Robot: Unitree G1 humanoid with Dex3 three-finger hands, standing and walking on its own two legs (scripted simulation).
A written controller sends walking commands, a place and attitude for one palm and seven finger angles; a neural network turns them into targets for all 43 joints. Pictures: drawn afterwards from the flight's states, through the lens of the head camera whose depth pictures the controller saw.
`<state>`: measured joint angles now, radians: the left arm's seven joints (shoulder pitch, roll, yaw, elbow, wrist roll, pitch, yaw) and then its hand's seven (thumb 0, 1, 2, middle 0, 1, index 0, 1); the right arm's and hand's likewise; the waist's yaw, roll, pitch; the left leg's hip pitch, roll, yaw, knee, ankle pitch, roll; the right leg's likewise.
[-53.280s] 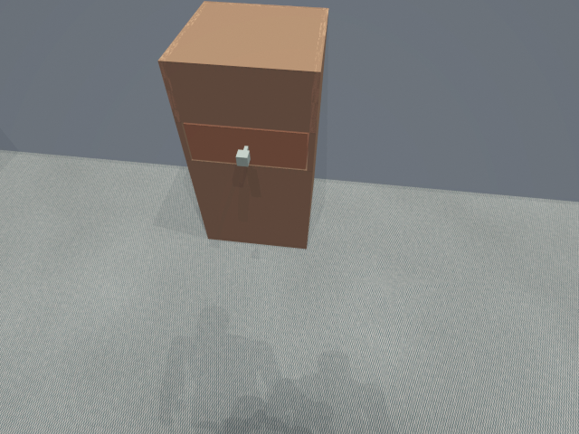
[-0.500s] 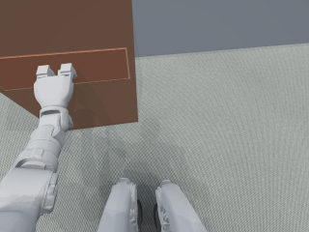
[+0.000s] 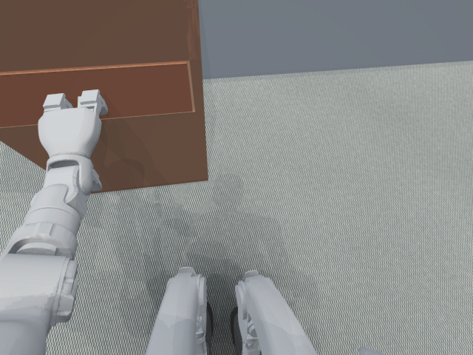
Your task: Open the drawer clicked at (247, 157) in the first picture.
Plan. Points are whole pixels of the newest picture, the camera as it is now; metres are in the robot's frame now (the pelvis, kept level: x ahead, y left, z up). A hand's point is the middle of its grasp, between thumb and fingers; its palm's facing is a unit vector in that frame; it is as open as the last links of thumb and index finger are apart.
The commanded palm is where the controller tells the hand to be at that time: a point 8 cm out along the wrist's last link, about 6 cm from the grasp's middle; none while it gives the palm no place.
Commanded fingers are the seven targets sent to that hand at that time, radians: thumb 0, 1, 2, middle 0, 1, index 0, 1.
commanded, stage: lower the fingers behind the handle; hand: left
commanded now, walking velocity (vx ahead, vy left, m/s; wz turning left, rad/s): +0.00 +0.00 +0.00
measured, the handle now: (82, 115) +0.52 +0.27 -0.05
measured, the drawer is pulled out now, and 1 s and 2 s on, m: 0.00 0.00 0.09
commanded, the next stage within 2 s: close the thumb around the handle in 0.08 s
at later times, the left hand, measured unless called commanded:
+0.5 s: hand (83, 143) +0.48 +0.26 -0.06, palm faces -0.02 -0.03 -1.00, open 11.0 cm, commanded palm +0.47 +0.24 -0.01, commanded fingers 0.00 0.45 0.71 -0.37 -1.30 -0.37 -1.30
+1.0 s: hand (84, 145) +0.47 +0.26 -0.06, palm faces -0.03 -0.03 -1.00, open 7.1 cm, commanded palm +0.46 +0.23 -0.01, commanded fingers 0.00 0.90 0.90 -0.40 -1.35 -0.40 -1.35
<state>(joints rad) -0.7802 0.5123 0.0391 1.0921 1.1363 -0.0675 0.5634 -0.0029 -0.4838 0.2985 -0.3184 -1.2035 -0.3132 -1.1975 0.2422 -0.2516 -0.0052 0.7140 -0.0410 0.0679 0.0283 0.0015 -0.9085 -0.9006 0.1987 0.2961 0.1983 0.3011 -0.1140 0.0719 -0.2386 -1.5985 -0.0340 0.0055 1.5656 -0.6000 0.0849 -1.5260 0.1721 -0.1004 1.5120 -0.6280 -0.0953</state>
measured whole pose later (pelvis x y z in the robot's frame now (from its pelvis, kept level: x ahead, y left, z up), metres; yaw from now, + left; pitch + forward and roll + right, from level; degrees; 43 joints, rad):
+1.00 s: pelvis +0.00 +0.01 +0.00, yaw +0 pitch +36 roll -7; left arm -0.80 0.49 0.02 1.12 1.14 -0.04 0.59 0.00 0.56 0.73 -0.42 -1.35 -0.27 -1.34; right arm 0.26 -0.25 -0.01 0.73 -0.05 0.08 0.04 0.00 -0.91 -0.90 0.20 0.30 0.20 0.30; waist -0.12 0.08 -0.24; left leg -1.59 -0.04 -0.01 1.55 -0.59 0.10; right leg -1.51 0.17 -0.11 1.48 -0.61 -0.08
